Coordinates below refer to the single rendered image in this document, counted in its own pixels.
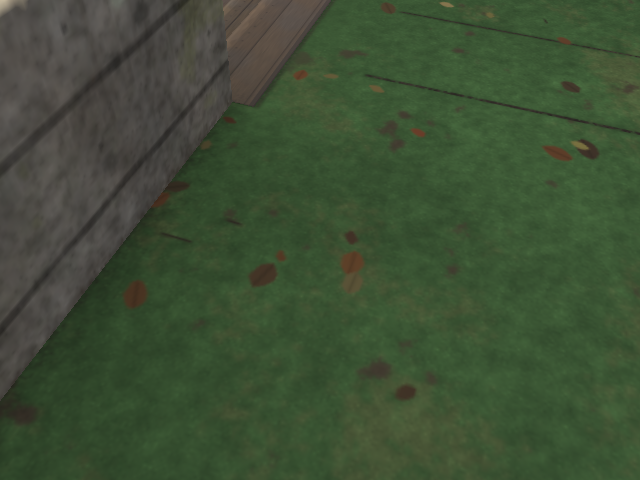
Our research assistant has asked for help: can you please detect stairs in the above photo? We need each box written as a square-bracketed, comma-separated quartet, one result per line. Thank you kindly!
[222, 0, 261, 39]

